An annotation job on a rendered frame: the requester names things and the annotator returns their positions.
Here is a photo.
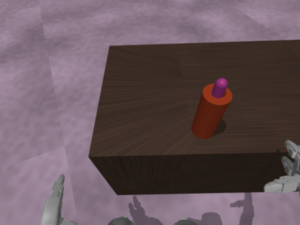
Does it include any left robot hand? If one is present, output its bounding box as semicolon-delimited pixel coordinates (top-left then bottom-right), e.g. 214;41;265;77
40;174;78;225

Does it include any bottle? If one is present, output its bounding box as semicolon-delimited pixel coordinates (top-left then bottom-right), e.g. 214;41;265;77
192;78;233;139

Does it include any right robot hand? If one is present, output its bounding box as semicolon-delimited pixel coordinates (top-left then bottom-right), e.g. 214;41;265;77
263;140;300;193

